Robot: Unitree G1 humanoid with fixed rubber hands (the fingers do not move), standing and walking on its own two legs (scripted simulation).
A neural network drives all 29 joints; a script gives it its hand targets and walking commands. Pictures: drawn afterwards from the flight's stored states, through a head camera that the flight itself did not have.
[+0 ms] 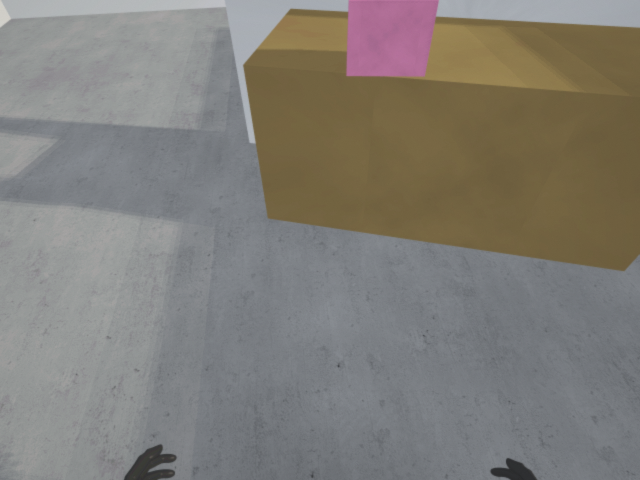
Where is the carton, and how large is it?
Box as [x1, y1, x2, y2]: [346, 0, 438, 76]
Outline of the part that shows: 349,0 346,75 424,76 438,0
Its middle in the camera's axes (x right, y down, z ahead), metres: +0.21 -0.66 +1.18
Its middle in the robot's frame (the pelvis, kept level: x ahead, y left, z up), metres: +1.34 -0.19 +0.04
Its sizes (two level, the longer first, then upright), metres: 0.243 0.171 0.208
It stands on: a pedestal, 0.70 m high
